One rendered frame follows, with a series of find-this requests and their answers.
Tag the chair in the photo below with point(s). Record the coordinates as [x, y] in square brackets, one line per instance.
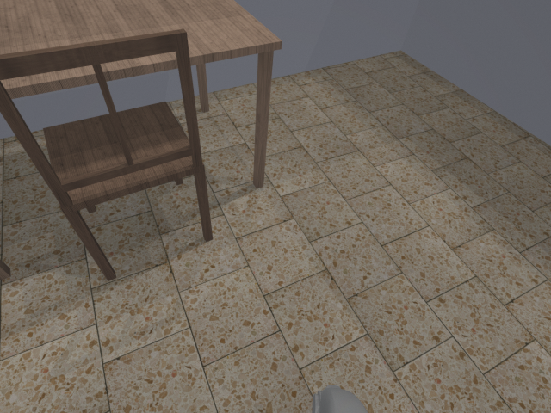
[109, 156]

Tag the right robot thigh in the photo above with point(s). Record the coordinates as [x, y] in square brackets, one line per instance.
[334, 400]

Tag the table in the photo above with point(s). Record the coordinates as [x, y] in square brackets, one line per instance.
[216, 30]

